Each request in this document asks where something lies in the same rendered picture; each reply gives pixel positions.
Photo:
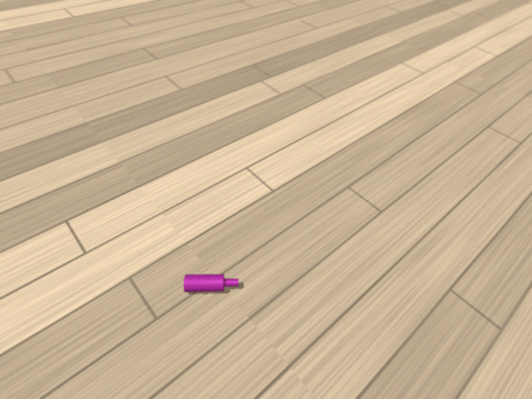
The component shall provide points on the bottle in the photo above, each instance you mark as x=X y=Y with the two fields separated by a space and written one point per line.
x=208 y=282

